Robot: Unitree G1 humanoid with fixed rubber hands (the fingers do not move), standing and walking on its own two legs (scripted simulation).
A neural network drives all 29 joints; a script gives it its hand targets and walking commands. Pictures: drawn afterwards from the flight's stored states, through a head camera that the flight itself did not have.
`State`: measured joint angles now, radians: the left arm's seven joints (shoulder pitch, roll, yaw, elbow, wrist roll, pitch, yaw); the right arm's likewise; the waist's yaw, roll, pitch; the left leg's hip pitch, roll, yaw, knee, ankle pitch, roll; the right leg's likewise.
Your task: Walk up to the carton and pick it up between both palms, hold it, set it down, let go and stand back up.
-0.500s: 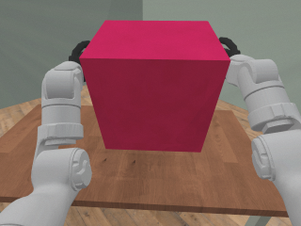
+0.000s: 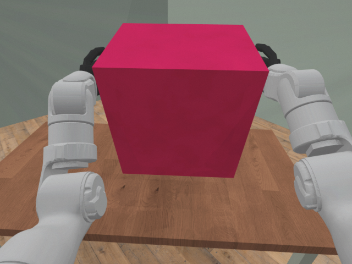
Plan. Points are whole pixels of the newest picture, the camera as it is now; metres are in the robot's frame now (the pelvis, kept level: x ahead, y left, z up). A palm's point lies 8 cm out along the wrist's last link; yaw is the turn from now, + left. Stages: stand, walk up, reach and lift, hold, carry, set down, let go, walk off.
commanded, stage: hold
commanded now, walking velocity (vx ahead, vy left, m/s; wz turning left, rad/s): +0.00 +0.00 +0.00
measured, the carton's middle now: (179, 102) +0.40 -0.01 +0.26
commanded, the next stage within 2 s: set down in 1.32 s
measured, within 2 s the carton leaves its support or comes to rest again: neither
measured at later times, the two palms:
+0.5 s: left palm (90, 84) +0.36 +0.18 +0.32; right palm (270, 77) +0.36 -0.19 +0.34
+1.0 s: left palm (88, 81) +0.36 +0.18 +0.33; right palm (269, 75) +0.35 -0.18 +0.34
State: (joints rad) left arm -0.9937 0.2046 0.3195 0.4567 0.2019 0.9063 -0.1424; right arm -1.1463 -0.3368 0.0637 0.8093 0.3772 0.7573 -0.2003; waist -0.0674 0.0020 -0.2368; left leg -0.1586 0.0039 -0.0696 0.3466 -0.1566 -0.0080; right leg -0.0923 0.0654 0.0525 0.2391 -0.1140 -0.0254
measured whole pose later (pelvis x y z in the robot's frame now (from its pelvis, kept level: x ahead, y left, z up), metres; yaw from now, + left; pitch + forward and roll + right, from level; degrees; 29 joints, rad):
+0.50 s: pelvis +0.00 +0.00 +0.00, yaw +0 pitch -2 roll -1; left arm -0.97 0.19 0.32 0.42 0.20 0.91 -0.14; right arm -1.14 -0.34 0.07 0.79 0.38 0.76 -0.20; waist -0.07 0.00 -0.23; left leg -0.15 0.00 -0.07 0.35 -0.16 -0.01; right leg -0.09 0.07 0.06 0.24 -0.12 -0.02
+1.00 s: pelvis +0.00 +0.00 +0.00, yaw +0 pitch -2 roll -1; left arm -1.00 0.21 0.32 0.47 0.20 0.91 -0.14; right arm -1.16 -0.34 0.06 0.82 0.37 0.76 -0.20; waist -0.07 0.00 -0.24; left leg -0.17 0.00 -0.07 0.35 -0.15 -0.01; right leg -0.10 0.07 0.05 0.24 -0.11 -0.02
